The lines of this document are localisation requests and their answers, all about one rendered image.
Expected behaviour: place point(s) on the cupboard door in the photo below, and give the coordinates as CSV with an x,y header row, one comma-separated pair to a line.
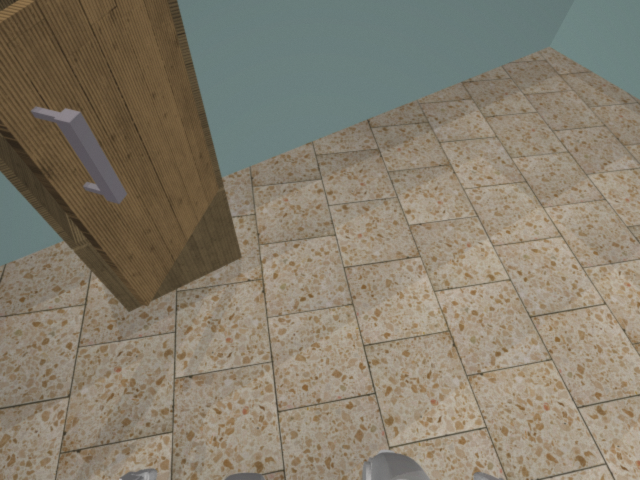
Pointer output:
x,y
120,64

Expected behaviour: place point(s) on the robot right thigh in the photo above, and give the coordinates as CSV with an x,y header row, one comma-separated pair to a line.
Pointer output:
x,y
392,466

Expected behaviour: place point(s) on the handle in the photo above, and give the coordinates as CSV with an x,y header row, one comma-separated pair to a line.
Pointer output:
x,y
79,135

